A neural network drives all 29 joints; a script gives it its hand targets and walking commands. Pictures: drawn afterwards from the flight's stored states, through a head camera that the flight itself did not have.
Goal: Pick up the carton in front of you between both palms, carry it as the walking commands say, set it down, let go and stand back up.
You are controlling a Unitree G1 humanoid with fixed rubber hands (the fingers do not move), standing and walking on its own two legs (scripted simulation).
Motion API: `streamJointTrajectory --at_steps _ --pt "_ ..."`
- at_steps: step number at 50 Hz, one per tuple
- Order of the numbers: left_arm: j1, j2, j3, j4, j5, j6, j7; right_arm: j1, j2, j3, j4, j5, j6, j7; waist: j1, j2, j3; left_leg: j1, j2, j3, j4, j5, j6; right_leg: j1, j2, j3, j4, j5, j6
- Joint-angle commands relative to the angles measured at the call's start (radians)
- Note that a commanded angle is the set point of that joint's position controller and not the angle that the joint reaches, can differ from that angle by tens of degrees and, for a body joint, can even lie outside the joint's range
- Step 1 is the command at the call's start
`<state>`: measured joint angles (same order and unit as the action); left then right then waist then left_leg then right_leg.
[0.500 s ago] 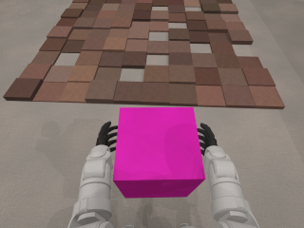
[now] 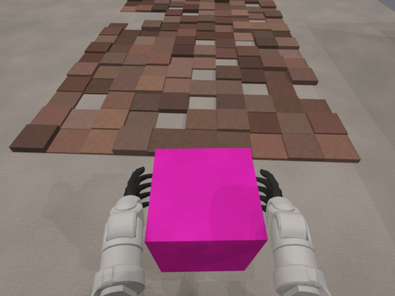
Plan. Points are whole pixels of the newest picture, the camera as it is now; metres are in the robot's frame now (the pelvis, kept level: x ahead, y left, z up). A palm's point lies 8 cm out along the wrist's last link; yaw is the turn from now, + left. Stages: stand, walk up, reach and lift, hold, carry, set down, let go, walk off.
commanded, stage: reach and lift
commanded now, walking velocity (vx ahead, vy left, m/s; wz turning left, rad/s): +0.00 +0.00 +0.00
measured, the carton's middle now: (203, 214) +0.31 +0.00 -0.04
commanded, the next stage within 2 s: hold in 0.72 s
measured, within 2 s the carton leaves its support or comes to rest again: neither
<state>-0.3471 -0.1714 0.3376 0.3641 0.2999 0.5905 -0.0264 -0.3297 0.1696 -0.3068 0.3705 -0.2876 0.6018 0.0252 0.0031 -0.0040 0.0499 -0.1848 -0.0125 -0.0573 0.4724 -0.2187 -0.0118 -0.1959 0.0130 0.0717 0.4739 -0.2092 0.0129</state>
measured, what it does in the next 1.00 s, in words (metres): stands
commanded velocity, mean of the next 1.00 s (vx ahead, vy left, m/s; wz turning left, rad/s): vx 0.00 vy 0.00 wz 0.00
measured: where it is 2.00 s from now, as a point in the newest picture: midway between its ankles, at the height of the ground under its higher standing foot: outside the picture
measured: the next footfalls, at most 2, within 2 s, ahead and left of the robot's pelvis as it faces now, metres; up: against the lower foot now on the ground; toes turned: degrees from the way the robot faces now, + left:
none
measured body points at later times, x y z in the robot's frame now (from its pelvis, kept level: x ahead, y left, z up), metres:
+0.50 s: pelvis +0.02 +0.00 +0.01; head +0.00 +0.00 +0.46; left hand +0.32 +0.15 +0.03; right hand +0.32 -0.15 +0.02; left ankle +0.03 +0.13 -0.74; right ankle +0.03 -0.13 -0.74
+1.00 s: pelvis +0.01 +0.00 +0.01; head -0.02 +0.00 +0.46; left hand +0.31 +0.15 +0.05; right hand +0.30 -0.15 +0.04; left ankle +0.03 +0.13 -0.74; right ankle +0.03 -0.13 -0.74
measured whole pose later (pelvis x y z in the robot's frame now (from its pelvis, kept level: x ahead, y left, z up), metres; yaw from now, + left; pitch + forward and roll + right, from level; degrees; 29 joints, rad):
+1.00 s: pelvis +0.01 +0.00 +0.01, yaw +0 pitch -7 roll +0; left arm -0.23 -0.14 0.20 0.17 0.25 0.75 0.00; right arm -0.21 0.14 -0.18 0.17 -0.24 0.77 0.01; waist -0.01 0.00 0.04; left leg -0.04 -0.01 -0.06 0.35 -0.19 -0.01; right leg -0.05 0.01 0.07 0.36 -0.18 0.01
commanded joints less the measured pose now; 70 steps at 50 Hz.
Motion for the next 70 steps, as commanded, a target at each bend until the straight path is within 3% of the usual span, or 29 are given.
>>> streamJointTrajectory --at_steps 1,18,36,43,53,70 --pt "-0.498 -0.934 -0.576 0.025 -0.206 -0.009 -0.222 -0.547 0.921 0.561 -0.015 0.205 -0.023 0.222 -0.004 0.007 -0.305 0.087 -0.072 0.000 -0.087 0.089 0.009 0.094 0.077 -0.001 -0.087 0.049 -0.024" --pt "-0.362 -0.893 -0.617 -0.088 -0.233 0.029 -0.205 -0.412 0.891 0.606 -0.127 0.237 0.014 0.208 0.005 0.005 -0.301 0.159 -0.079 -0.006 -0.118 0.247 0.004 0.148 0.086 0.006 -0.115 0.197 -0.012" --pt "-0.349 -0.854 -0.647 -0.164 -0.257 0.074 -0.203 -0.390 0.880 0.631 -0.196 0.259 0.065 0.188 0.004 -0.003 -0.267 0.162 -0.082 -0.006 -0.135 0.209 0.012 0.172 0.080 0.013 -0.131 0.193 -0.005" --pt "-0.283 -0.848 -0.706 -0.256 -0.295 0.127 -0.188 -0.326 0.842 0.678 -0.291 0.283 0.119 0.182 -0.010 0.004 -0.266 0.191 -0.078 -0.018 -0.161 0.252 0.005 0.203 0.079 0.014 -0.156 0.231 -0.008" --pt "-0.346 -0.851 -0.672 -0.222 -0.278 0.138 -0.190 -0.403 0.840 0.659 -0.265 0.280 0.129 0.197 -0.006 0.002 -0.208 0.158 -0.072 -0.011 -0.163 0.108 0.014 0.163 0.075 0.005 -0.159 0.081 -0.013" --pt "-0.384 -0.860 -0.650 -0.178 -0.266 0.137 -0.198 -0.436 0.847 0.633 -0.223 0.264 0.126 0.199 -0.008 0.002 -0.220 0.161 -0.073 -0.008 -0.159 0.113 0.013 0.169 0.074 0.000 -0.156 0.089 -0.013"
